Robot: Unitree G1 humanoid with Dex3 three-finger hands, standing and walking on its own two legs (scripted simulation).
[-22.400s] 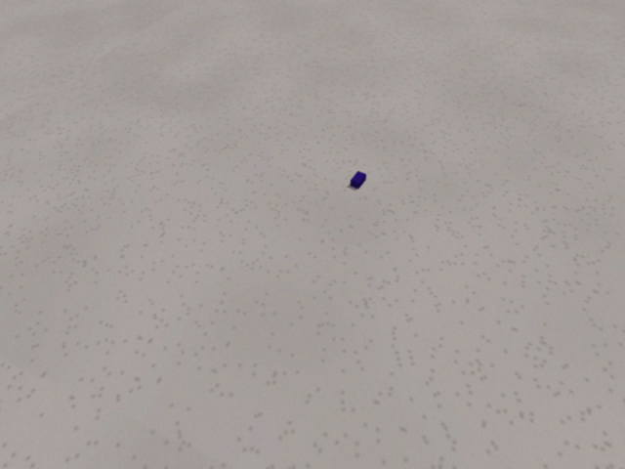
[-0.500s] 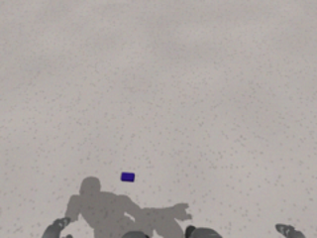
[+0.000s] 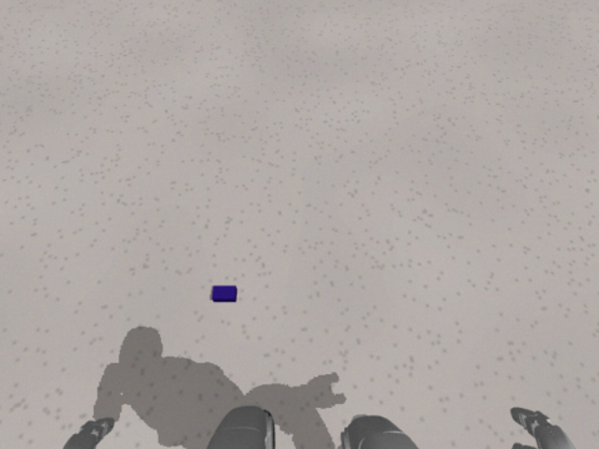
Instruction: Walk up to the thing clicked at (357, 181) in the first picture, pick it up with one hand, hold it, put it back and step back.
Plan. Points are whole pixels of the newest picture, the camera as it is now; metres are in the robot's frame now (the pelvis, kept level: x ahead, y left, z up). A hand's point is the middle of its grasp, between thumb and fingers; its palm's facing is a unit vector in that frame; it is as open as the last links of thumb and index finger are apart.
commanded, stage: walk up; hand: left
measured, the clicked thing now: (224, 293) +0.55 +0.26 -0.74
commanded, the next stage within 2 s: stand in 1.86 s
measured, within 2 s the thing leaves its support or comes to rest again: neither
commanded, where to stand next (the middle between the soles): +0.18 -0.01 m, yaw +3 degrees
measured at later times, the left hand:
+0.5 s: hand out of the picture -0.04 +0.24 -0.15, palm faces +0.07 -0.93 -0.35, open 7.4 cm
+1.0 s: hand out of the picture -0.18 +0.23 -0.13, palm faces +0.09 -0.92 -0.39, open 7.4 cm
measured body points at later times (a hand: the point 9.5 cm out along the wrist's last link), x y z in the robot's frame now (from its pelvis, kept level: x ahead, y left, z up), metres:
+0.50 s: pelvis -0.15 -0.02 +0.00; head -0.10 +0.00 +0.45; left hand -0.05 +0.29 -0.12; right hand -0.05 -0.33 -0.11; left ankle -0.16 +0.09 -0.72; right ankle -0.09 -0.15 -0.68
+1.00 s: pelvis -0.21 -0.04 +0.01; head -0.20 -0.05 +0.46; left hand -0.18 +0.28 -0.11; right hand -0.12 -0.35 -0.12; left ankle -0.19 +0.08 -0.72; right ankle -0.22 -0.19 -0.72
